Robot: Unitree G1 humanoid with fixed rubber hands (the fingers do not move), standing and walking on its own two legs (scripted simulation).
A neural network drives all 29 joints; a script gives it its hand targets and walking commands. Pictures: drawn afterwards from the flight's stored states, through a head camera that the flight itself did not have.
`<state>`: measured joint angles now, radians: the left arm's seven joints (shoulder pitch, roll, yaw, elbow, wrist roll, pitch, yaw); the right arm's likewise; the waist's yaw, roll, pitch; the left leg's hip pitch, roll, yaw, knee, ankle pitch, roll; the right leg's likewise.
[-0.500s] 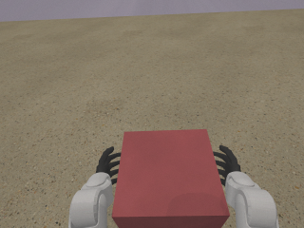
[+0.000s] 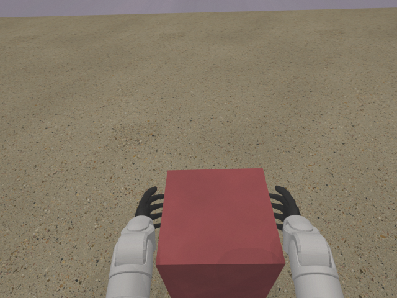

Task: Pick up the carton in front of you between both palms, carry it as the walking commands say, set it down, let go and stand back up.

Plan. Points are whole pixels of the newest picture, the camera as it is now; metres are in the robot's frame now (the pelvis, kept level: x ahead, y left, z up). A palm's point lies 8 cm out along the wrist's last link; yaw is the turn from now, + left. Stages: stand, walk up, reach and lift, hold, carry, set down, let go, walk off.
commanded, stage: carry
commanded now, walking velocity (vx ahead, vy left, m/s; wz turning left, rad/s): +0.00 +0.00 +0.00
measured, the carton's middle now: (216, 238) +0.29 +0.00 -0.05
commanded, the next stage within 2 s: none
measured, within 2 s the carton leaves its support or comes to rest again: neither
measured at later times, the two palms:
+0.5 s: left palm (135, 225) +0.28 +0.16 +0.04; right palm (286, 224) +0.28 -0.14 +0.04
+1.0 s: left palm (145, 205) +0.32 +0.15 +0.05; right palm (288, 206) +0.32 -0.15 +0.04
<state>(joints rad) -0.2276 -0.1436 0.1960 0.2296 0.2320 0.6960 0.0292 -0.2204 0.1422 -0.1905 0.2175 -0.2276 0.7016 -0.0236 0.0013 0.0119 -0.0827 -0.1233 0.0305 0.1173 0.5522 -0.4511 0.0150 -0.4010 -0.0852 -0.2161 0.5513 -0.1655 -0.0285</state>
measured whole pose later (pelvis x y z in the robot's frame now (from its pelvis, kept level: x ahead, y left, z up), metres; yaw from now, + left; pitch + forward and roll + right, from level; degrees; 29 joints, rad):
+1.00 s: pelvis +0.03 +0.00 +0.01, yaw +0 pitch +2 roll -1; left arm -0.23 -0.14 0.20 0.17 0.23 0.72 0.02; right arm -0.22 0.14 -0.17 0.16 -0.24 0.74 -0.02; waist 0.00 0.05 -0.08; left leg -0.04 0.04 0.12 0.43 -0.42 0.02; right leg -0.34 -0.05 -0.21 0.52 -0.29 -0.01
